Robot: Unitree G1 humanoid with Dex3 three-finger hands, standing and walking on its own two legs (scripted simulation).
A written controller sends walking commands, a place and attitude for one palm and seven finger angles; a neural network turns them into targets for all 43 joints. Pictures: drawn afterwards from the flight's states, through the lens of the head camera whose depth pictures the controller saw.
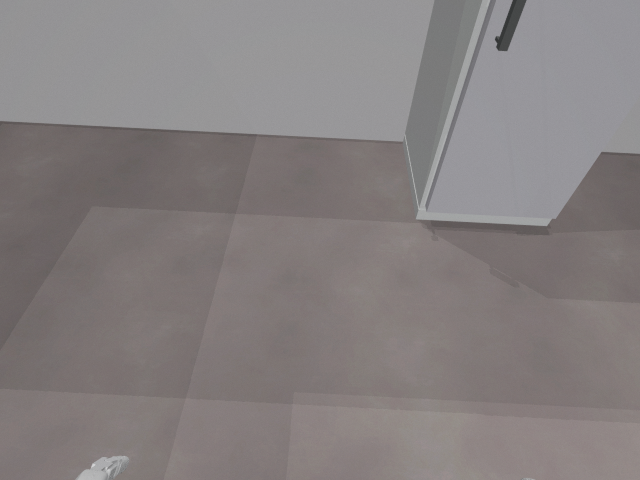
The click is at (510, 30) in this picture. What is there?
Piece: fridge door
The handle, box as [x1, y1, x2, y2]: [495, 0, 525, 50]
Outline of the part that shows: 525,0 512,1 501,34 499,36 496,36 495,38 497,42 496,47 498,50 507,49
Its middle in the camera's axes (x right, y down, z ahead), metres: +0.52 -0.65 +1.01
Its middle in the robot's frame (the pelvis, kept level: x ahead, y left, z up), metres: +1.24 -0.45 +0.18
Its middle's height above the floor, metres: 0.95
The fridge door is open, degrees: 0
